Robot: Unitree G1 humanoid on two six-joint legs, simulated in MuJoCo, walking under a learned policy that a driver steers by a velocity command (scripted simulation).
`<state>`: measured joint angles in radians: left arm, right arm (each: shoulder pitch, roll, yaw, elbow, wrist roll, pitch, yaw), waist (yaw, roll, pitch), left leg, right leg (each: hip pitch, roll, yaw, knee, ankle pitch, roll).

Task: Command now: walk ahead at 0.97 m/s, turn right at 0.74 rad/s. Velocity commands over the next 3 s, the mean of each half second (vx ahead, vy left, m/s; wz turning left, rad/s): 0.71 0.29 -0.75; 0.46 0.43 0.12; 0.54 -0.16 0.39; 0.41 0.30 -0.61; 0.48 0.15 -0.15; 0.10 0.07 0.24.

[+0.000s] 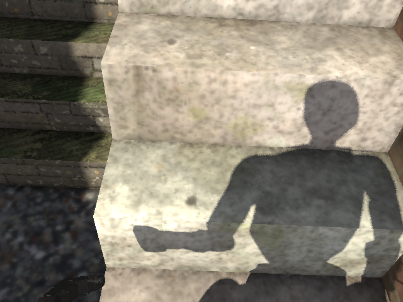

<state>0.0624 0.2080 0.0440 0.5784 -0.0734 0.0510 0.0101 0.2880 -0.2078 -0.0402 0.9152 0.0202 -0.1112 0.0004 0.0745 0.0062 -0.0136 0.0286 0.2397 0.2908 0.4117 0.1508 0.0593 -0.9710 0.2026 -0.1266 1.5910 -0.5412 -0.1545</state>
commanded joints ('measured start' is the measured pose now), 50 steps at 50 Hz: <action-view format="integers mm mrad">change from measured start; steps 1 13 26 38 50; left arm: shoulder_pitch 204 277 437 503 300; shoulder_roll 248 205 165 59 223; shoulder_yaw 106 78 154 39 62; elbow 22 133 197 177 130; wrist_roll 13 169 52 167 137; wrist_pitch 3 15 38 24 -19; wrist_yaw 9 185 245 161 88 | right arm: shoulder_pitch -123 -205 7 -350 -89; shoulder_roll -183 95 54 88 -92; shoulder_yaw -45 53 -23 56 -36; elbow -222 -410 -318 -539 -382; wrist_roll -31 -126 -115 -57 -9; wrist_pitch -28 143 162 59 129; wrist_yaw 44 66 74 51 15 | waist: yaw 70 -83 -41 48 -124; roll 13 126 -109 -406 110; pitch -323 -13 71 -16 -137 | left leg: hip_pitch -468 -1050 -267 -916 103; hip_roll -118 -326 -328 -405 -299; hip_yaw -126 -451 -191 -481 -364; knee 771 1270 65 1775 -91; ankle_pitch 277 -385 -654 -622 -200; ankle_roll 83 -105 143 -19 75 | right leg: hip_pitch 799 593 674 925 276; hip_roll -40 -220 -274 -298 -216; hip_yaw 391 926 533 367 143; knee -611 -1189 -1511 -924 -54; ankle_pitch -39 -212 105 811 244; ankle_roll -96 204 223 -24 96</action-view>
